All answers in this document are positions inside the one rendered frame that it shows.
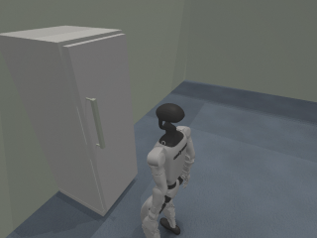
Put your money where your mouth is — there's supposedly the handle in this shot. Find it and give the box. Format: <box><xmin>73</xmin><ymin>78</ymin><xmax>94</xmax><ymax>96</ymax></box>
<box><xmin>85</xmin><ymin>97</ymin><xmax>106</xmax><ymax>149</ymax></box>

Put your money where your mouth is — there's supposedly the robot left thigh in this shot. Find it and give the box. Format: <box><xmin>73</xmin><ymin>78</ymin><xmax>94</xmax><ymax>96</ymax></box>
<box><xmin>140</xmin><ymin>195</ymin><xmax>167</xmax><ymax>233</ymax></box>

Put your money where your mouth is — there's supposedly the right robot hand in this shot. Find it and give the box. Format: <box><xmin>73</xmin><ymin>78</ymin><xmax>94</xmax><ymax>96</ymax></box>
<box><xmin>180</xmin><ymin>174</ymin><xmax>190</xmax><ymax>188</ymax></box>

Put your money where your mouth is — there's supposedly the left robot hand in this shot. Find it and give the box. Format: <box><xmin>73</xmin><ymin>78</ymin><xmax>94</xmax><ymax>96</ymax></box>
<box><xmin>142</xmin><ymin>216</ymin><xmax>158</xmax><ymax>236</ymax></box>

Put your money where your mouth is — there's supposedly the left robot upper arm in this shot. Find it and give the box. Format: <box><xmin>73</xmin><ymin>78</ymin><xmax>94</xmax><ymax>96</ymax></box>
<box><xmin>147</xmin><ymin>146</ymin><xmax>168</xmax><ymax>197</ymax></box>

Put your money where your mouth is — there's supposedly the humanoid robot torso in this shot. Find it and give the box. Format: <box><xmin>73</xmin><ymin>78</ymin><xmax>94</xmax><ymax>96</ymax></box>
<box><xmin>155</xmin><ymin>128</ymin><xmax>187</xmax><ymax>203</ymax></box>

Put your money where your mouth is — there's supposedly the right robot upper arm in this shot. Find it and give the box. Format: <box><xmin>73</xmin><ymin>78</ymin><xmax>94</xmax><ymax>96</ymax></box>
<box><xmin>176</xmin><ymin>126</ymin><xmax>195</xmax><ymax>162</ymax></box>

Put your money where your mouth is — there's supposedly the fridge door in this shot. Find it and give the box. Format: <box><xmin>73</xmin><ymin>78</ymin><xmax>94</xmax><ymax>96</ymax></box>
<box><xmin>62</xmin><ymin>34</ymin><xmax>138</xmax><ymax>211</ymax></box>

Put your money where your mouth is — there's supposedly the robot left forearm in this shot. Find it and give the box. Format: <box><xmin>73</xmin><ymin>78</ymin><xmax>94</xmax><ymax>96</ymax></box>
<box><xmin>148</xmin><ymin>187</ymin><xmax>165</xmax><ymax>222</ymax></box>

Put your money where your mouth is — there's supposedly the robot right forearm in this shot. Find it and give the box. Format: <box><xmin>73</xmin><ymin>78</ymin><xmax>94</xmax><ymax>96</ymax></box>
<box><xmin>181</xmin><ymin>157</ymin><xmax>195</xmax><ymax>176</ymax></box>

